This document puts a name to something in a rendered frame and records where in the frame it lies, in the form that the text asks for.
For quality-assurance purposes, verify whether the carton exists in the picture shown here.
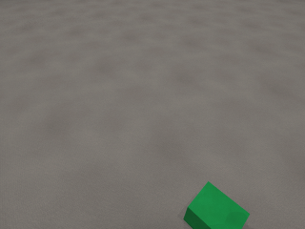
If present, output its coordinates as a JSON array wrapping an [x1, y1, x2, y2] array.
[[183, 181, 250, 229]]

